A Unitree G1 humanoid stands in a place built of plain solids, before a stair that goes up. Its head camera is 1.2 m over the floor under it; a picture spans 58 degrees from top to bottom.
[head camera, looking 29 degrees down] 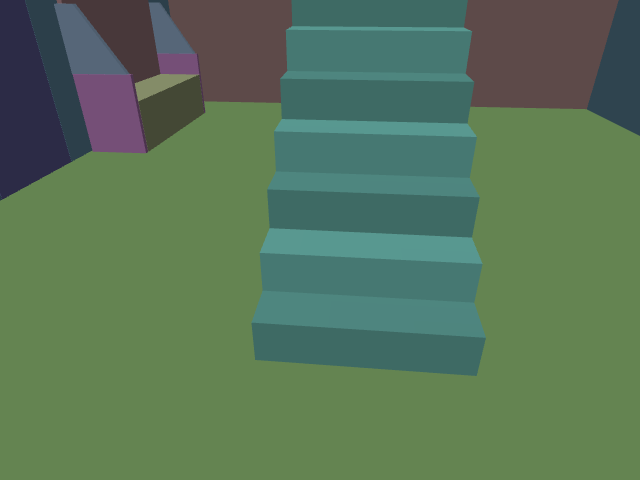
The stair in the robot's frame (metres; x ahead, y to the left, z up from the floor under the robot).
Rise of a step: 0.18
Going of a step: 0.19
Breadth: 0.82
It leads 6 degrees to the right of straight ahead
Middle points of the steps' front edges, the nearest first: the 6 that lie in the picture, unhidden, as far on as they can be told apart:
1.18 -0.16 0.18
1.37 -0.18 0.36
1.56 -0.20 0.54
1.75 -0.22 0.72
1.94 -0.24 0.90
2.13 -0.25 1.08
